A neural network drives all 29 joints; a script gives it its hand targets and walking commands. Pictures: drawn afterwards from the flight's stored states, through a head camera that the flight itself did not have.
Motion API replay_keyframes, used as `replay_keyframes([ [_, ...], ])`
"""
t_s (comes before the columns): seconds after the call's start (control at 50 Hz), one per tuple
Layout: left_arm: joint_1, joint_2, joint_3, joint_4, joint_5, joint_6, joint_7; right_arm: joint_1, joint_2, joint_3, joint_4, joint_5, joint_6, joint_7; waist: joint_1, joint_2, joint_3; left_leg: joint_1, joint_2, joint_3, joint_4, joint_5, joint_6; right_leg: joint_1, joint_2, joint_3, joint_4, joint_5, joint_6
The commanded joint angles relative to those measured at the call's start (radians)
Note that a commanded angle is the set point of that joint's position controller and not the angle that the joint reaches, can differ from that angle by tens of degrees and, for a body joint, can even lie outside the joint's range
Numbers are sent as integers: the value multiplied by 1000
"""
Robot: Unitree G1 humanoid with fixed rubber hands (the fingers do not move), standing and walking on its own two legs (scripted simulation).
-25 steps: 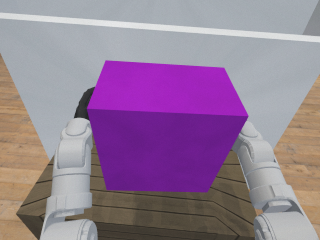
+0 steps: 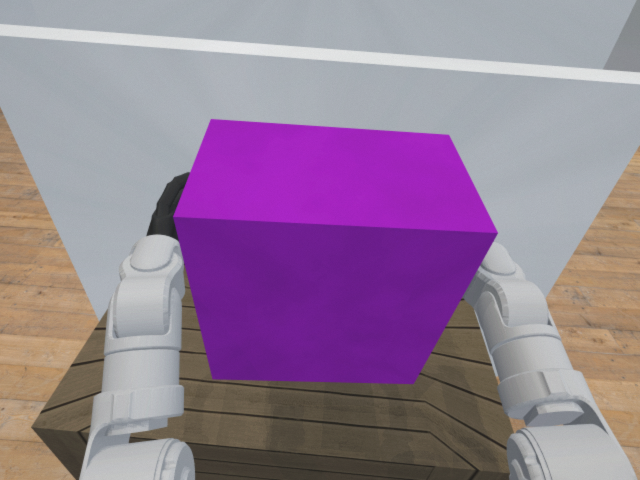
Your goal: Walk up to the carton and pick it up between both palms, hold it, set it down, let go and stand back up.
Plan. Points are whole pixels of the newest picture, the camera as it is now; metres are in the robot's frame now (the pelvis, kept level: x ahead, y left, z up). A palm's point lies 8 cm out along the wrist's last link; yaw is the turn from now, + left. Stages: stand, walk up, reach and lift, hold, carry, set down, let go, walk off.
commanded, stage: hold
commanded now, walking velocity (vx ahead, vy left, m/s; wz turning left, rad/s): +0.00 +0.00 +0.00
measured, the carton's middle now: (322, 265) +0.36 +0.00 +0.14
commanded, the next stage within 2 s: none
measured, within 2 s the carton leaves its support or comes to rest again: neither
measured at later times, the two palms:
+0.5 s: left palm (167, 240) +0.35 +0.19 +0.18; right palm (472, 245) +0.36 -0.18 +0.18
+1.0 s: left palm (168, 240) +0.35 +0.18 +0.18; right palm (473, 246) +0.36 -0.19 +0.18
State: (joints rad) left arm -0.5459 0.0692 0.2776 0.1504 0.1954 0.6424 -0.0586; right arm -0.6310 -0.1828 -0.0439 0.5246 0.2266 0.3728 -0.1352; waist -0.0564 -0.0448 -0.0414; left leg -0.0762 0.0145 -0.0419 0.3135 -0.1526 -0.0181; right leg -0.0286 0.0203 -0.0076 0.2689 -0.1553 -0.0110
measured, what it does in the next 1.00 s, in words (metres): stands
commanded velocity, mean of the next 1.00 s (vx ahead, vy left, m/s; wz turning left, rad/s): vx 0.00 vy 0.00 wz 0.00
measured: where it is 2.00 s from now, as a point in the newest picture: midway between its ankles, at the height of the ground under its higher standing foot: outside the picture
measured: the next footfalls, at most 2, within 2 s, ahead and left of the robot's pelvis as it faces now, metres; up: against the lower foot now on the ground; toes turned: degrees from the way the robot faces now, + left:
none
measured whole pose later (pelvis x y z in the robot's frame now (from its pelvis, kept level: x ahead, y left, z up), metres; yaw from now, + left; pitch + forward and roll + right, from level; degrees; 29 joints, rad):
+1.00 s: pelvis +0.00 +0.00 +0.00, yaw +0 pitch -5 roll +0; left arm -0.55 0.07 0.28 0.17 0.20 0.64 -0.06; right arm -0.63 -0.18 -0.05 0.54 0.22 0.37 -0.13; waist -0.06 -0.05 -0.04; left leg -0.07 0.01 -0.04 0.31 -0.15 -0.02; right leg -0.03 0.02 -0.01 0.27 -0.16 -0.01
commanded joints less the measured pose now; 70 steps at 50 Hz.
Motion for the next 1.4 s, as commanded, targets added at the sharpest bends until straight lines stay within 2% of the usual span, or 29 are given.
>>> replay_keyframes([
  [0.0,-607,-527,-460,-137,-148,-54,-121,-774,568,365,-352,93,-66,131,-6,51,-349,149,-57,48,-2,250,-1,36,37,-38,-30,200,36],
  [0.06,-601,-526,-438,-100,-135,-48,-130,-773,576,353,-322,82,-60,132,-1,37,-313,115,-58,52,-23,190,11,34,30,-33,-36,161,37],
  [0.12,-619,-538,-459,-145,-144,-57,-126,-770,582,363,-340,95,-67,132,-5,63,-362,139,-59,50,-6,245,-3,51,34,-34,-24,207,36],
  [0.16,-608,-539,-472,-163,-152,-59,-122,-771,582,376,-370,103,-70,129,-8,59,-375,159,-58,46,7,287,-7,56,38,-36,-20,243,38],
  [0.24,-609,-523,-448,-144,-136,-52,-127,-755,573,363,-332,94,-59,129,-4,50,-330,135,-58,50,-10,244,0,46,33,-35,-26,204,39],
  [0.3,-601,-533,-456,-154,-144,-53,-127,-760,577,367,-357,95,-65,130,-4,48,-350,148,-57,48,-4,262,-1,49,35,-36,-26,217,38],
  [0.34,-631,-527,-466,-170,-147,-59,-122,-762,572,363,-342,97,-64,132,-8,69,-356,150,-57,46,-3,254,-8,39,35,-37,-22,197,36],
  [0.42,-598,-524,-445,-127,-137,-48,-127,-764,567,359,-340,91,-60,132,-2,45,-329,137,-56,48,-11,231,3,38,34,-36,-31,190,37],
  [0.46,-601,-533,-459,-150,-149,-53,-129,-767,577,366,-370,97,-65,130,-4,51,-362,140,-57,47,-4,256,0,55,35,-36,-24,218,37],
  [0.56,-629,-531,-456,-130,-144,-53,-125,-766,574,345,-320,79,-60,135,-10,62,-334,131,-55,51,-18,200,0,24,31,-36,-34,151,33],
  [0.66,-620,-534,-455,-135,-142,-56,-120,-768,581,361,-327,93,-64,138,3,62,-347,139,-56,50,-7,251,-3,42,35,-36,-25,191,34],
  [0.72,-638,-535,-446,-119,-143,-55,-124,-806,575,351,-335,84,-70,135,-2,46,-358,136,-56,52,-13,212,7,34,33,-38,-27,174,38],
  [0.78,-623,-531,-458,-137,-149,-57,-123,-783,570,357,-338,89,-70,132,-11,48,-360,152,-56,48,-4,250,0,41,37,-38,-25,206,39],
  [0.8,-618,-523,-444,-128,-141,-57,-125,-766,580,363,-321,88,-64,131,-3,38,-339,141,-59,51,-10,236,6,42,33,-36,-32,190,40],
  [0.82,-611,-535,-453,-125,-147,-55,-128,-771,582,357,-336,86,-68,131,-11,42,-341,138,-58,50,-12,229,5,40,31,-35,-33,193,40],
  [0.98,-627,-531,-449,-128,-136,-56,-125,-776,587,359,-323,84,-70,136,1,54,-332,128,-58,52,-16,214,5,30,29,-37,-30,164,37],
  [1.06,-622,-535,-461,-163,-148,-61,-122,-762,585,370,-346,98,-69,131,-6,56,-367,146,-58,48,0,264,-2,52,34,-35,-20,224,39],
  [1.08,-608,-538,-463,-149,-148,-56,-122,-781,579,373,-367,100,-71,131,-1,57,-365,146,-58,48,1,265,-2,48,35,-36,-23,219,38],
  [1.16,-629,-529,-456,-140,-146,-55,-123,-777,571,350,-331,85,-66,135,-10,53,-332,134,-55,50,-13,219,2,22,32,-37,-32,166,35],
  [1.22,-654,-520,-442,-142,-143,-57,-124,-793,570,351,-323,84,-68,133,-5,54,-349,133,-57,52,-11,215,3,38,31,-37,-23,175,37],
  [1.3,-594,-525,-454,-158,-144,-52,-125,-743,580,371,-343,95,-62,128,-8,46,-360,152,-59,49,-1,275,-2,56,34,-35,-24,238,41],
  [1.38,-613,-520,-453,-172,-142,-50,-125,-752,568,365,-345,99,-62,128,-9,59,-354,149,-58,49,-2,266,-5,53,34,-37,-20,220,37],
])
